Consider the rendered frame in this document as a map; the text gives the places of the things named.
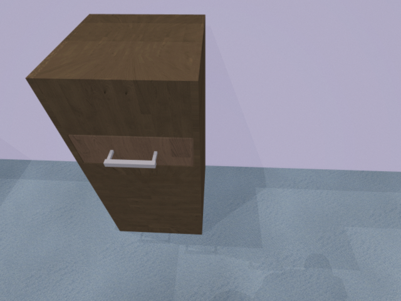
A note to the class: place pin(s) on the cabinet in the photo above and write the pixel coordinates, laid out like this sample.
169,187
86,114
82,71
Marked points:
138,75

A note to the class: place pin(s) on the handle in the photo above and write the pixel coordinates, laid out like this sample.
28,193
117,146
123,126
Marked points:
109,162

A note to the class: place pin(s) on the drawer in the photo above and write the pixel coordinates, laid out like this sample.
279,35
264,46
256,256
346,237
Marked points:
173,151

